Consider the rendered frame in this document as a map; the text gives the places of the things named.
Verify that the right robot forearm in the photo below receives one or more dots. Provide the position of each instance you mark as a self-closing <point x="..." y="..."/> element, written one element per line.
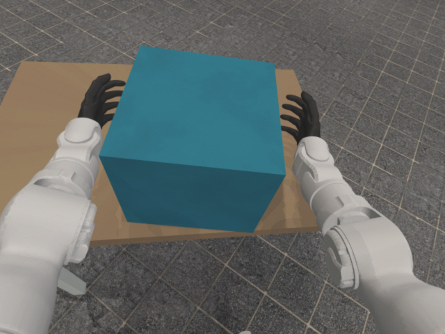
<point x="327" y="193"/>

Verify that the robot right upper arm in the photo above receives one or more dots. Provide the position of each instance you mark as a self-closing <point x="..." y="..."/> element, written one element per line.
<point x="371" y="258"/>

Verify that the robot left hand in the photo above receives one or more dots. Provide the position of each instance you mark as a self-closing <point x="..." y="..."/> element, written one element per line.
<point x="94" y="106"/>

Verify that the robot left upper arm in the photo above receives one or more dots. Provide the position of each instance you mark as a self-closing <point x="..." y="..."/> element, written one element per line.
<point x="47" y="229"/>

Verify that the left robot forearm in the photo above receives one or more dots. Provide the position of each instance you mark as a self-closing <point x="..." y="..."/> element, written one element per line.
<point x="73" y="168"/>

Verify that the robot right hand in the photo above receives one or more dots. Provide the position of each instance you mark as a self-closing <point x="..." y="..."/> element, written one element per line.
<point x="309" y="124"/>

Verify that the table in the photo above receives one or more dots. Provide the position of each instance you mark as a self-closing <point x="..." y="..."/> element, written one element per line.
<point x="44" y="96"/>

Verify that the carton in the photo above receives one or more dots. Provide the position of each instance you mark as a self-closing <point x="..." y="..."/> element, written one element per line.
<point x="196" y="141"/>

